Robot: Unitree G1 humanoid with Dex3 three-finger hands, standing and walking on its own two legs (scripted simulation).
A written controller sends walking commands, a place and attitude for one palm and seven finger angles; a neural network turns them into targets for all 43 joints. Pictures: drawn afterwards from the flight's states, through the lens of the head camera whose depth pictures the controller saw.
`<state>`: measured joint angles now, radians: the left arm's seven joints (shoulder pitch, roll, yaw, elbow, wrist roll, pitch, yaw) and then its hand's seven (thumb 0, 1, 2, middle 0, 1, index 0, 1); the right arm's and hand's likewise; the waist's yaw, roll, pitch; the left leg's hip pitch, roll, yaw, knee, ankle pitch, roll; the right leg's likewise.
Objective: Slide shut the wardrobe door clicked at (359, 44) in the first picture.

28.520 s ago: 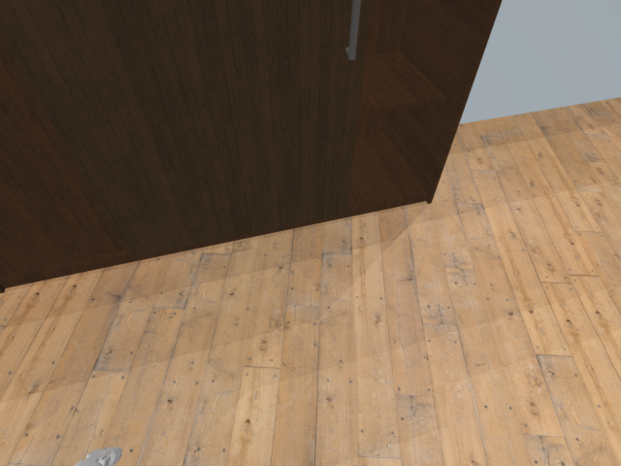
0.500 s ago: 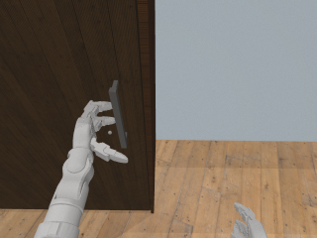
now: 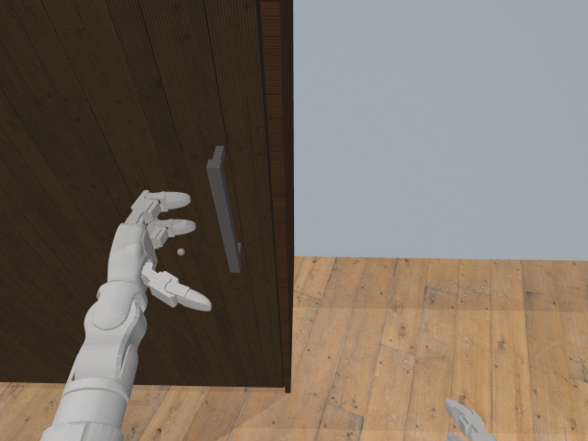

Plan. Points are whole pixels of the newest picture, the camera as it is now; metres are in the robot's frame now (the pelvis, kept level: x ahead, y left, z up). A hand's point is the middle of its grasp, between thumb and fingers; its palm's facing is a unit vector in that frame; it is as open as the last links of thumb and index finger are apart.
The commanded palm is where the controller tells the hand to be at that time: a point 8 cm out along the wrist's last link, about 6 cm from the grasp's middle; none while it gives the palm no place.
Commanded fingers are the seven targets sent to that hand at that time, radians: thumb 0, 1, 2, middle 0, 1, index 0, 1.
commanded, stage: slip the hand off the handle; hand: left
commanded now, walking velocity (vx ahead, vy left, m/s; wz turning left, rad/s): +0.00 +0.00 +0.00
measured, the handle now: (228, 215) +0.40 +0.13 +0.10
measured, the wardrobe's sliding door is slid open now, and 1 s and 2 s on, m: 0.00 0.00 0.00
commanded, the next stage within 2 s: draw the hand back to the body in 0.52 s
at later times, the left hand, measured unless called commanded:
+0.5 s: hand (157, 325) +0.22 +0.17 +0.10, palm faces +0.13 -0.99 -0.11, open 14.7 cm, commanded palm +0.19 +0.23 +0.11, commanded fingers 0.00 -0.55 0.20 -0.25 -1.15 -0.25 -1.15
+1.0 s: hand (118, 333) +0.20 +0.20 +0.12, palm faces +0.09 -0.99 -0.06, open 14.7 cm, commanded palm +0.17 +0.26 +0.14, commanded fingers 0.00 -0.55 0.20 -0.25 -1.15 -0.25 -1.15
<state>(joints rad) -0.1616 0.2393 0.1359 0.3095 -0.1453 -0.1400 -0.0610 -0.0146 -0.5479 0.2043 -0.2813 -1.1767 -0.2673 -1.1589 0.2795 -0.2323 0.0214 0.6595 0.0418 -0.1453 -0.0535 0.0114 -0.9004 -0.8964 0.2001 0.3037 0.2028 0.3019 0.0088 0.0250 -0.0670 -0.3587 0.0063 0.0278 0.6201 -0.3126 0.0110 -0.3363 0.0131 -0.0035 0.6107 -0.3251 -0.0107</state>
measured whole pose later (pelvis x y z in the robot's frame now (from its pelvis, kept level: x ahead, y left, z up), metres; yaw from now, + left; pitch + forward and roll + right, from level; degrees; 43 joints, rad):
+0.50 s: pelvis +0.00 -0.01 +0.00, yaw +2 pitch +0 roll +0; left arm 0.26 0.23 0.10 -0.10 -0.19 -0.13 -0.10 -0.01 -0.55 0.20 -0.25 -1.15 -0.25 -1.15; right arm 0.20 -0.23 0.04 0.62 0.03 -0.22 -0.07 0.01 -0.90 -0.90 0.20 0.30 0.20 0.30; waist 0.06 0.05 -0.06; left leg -0.31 0.01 -0.01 0.62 -0.31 -0.01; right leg -0.27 0.02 -0.04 0.61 -0.34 -0.03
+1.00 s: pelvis +0.01 -0.01 +0.00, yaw +2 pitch -1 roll -1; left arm 0.36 0.28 0.23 -0.22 -0.32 -0.02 -0.25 -0.01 -0.55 0.20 -0.25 -1.15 -0.25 -1.15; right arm 0.25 -0.25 0.04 0.64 0.05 -0.31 -0.09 0.01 -0.90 -0.90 0.20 0.30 0.20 0.30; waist 0.05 0.05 -0.08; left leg -0.28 0.00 -0.01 0.62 -0.32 0.00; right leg -0.24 0.01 -0.04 0.59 -0.34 -0.02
